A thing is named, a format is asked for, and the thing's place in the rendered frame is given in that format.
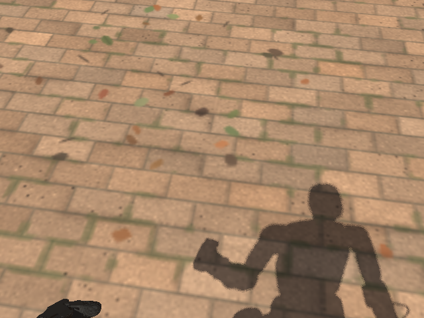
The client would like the robot left hand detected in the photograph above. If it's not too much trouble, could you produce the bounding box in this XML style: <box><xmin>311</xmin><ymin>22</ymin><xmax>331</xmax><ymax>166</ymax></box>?
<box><xmin>37</xmin><ymin>299</ymin><xmax>101</xmax><ymax>318</ymax></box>

